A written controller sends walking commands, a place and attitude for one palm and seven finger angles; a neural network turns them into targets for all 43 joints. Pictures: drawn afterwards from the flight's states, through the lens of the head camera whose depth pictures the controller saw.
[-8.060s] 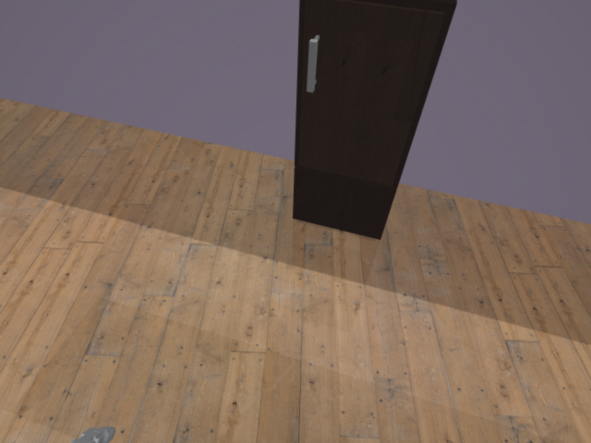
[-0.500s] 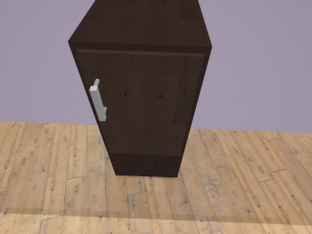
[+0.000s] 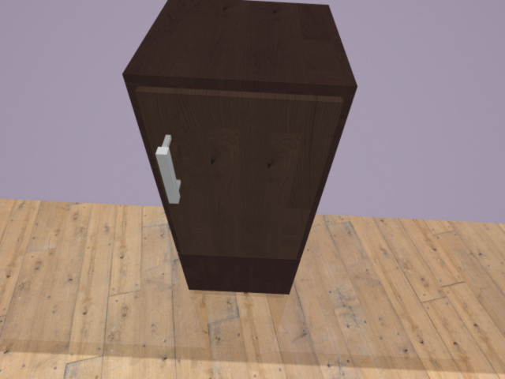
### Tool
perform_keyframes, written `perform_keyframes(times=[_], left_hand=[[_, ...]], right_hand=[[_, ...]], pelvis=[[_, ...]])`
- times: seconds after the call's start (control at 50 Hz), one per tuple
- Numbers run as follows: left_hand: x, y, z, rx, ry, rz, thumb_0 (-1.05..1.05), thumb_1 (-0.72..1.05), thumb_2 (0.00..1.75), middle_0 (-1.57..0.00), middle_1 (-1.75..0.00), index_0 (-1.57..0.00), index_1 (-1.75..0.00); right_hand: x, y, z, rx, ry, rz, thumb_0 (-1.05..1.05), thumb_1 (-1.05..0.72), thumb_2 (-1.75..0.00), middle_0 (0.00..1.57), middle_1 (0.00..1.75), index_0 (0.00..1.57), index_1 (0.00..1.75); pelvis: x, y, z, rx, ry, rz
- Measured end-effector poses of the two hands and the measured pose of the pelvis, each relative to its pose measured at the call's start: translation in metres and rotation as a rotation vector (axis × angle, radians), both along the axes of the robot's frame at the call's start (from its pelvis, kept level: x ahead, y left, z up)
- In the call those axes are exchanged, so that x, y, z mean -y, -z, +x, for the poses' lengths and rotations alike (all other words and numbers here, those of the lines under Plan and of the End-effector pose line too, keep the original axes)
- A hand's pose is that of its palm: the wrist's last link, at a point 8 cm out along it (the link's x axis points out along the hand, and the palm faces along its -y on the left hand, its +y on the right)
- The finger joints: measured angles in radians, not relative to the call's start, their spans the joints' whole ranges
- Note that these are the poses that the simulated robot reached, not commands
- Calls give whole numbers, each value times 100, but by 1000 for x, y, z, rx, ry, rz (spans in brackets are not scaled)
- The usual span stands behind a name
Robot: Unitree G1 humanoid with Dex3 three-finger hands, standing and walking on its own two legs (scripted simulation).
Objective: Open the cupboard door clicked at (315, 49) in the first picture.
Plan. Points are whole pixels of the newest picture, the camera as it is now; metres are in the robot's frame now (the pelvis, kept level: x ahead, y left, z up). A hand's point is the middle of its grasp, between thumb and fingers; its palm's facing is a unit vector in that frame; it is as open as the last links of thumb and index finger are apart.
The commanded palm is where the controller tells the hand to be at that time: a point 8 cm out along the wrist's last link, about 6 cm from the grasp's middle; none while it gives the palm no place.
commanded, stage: come to a stop and stand still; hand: left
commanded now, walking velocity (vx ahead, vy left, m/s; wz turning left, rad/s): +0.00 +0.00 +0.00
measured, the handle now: (171, 170) +0.51 +0.21 +0.00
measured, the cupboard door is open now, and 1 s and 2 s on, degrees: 0 0 0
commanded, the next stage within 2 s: look again from close up in 0.02 s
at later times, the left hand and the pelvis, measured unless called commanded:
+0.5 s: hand out of the picture -0.01 +0.19 -0.17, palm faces +0.01 -0.98 -0.22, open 7.3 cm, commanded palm none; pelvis -0.01 +0.00 +0.01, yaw +0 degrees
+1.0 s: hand (139, 367) +0.14 +0.17 -0.02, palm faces +0.00 -1.00 -0.06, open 8.0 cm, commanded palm +0.10 +0.24 -0.05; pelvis -0.08 -0.03 -0.06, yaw +1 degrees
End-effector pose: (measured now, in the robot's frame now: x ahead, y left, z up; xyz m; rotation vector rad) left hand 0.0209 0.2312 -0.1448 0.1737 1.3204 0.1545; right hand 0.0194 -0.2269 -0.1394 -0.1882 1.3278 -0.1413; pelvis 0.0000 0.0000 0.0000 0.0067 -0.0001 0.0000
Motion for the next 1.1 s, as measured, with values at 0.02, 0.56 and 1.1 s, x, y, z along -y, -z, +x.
perform_keyframes(times=[0.02,0.56,1.1], left_hand=[[0,0,-1,-2,-1,-1,0,91,89,-19,-30,-20,-30],[-3,-5,-34,-46,-10,6,0,91,89,-20,-30,-20,-30],[-4,-87,65,1256,105,-141,0,61,77,-22,-49,-23,-49]], right_hand=[[0,0,2,5,-3,-1,1,-91,-90,20,30,20,30],[15,-8,-5,8,-22,-19,0,-90,-90,20,30,20,30],[56,-18,106,825,-166,-81,1,-90,-90,20,30,20,30]], pelvis=[[0,0,0,0,0,0],[5,-6,-17,10,-3,0],[39,88,-93,-217,-24,-8]])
